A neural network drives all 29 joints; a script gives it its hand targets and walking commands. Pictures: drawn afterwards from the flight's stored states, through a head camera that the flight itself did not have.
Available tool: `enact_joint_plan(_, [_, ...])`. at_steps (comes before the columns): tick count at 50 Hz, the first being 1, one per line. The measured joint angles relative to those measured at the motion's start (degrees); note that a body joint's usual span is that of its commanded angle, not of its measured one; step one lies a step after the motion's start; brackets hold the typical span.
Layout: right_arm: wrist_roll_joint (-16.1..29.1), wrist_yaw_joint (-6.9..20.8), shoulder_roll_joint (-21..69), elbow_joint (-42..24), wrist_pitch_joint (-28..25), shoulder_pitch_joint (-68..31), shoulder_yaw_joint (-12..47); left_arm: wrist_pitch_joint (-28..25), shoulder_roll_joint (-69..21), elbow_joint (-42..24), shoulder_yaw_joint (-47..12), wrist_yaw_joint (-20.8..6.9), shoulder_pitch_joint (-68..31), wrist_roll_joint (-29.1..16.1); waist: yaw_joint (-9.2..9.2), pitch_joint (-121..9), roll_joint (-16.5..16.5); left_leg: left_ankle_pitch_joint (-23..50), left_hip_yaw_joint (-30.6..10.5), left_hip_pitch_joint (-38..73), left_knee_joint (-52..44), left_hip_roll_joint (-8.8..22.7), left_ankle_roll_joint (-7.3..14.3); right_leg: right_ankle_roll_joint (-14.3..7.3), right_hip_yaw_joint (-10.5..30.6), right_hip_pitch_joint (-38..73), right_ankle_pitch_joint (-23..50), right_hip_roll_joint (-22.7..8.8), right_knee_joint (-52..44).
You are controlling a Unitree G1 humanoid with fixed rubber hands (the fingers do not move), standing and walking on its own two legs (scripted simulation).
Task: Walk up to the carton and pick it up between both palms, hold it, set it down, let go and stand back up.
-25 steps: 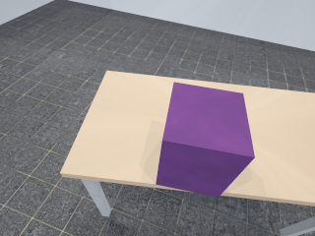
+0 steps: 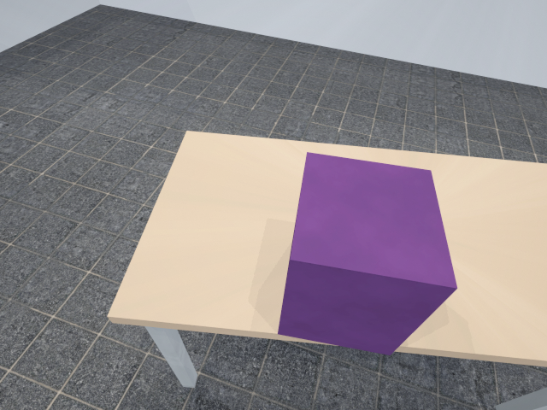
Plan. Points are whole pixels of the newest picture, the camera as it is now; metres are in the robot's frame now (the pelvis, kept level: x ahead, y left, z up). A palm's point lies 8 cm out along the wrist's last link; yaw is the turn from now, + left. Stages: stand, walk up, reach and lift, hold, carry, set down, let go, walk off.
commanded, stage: stand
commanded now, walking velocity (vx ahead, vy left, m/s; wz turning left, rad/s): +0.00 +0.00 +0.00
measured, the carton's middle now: (349, 257) +0.37 -0.12 +0.00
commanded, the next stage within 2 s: walk up in 0.50 s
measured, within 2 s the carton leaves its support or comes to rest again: neither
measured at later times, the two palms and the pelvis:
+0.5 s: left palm out of the picture -0.02 +0.20 -0.16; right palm out of the picture -0.03 -0.21 -0.15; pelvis +0.01 +0.00 +0.00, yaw +0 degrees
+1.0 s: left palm out of the picture +0.02 +0.18 -0.15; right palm out of the picture -0.03 -0.28 -0.14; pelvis +0.00 -0.04 +0.00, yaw -6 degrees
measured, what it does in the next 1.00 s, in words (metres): stands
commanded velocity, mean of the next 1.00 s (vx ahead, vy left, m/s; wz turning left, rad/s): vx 0.00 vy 0.00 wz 0.00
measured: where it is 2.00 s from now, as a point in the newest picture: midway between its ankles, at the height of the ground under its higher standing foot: outside the picture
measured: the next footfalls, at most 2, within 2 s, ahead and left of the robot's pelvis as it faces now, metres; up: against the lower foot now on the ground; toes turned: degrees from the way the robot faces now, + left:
none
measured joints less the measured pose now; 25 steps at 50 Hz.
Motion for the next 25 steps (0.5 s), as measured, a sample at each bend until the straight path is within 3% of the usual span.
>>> enact_joint_plan(25, [0.13,-0.3,-0.53,1.3,0.04,1.39,0.63,-0.33,-0.66,0.82,-0.64,0.38,1.08,-0.36,-0.51,-0.07,-0.06,-0.77,-0.04,1.01,-0.49,-0.53,0.1,0.11,-0.23,0.39,-1.48,-0.59,0.87])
